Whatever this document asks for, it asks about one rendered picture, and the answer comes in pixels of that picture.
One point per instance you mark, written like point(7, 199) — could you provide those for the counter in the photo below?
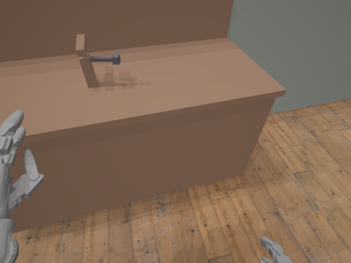
point(184, 107)

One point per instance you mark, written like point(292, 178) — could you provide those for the robot left forearm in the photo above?
point(9, 247)

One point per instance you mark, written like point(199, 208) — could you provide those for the left robot hand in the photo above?
point(11, 137)

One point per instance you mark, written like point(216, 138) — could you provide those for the tap lever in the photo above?
point(115, 59)

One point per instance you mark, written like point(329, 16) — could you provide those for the right robot hand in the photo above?
point(275, 251)

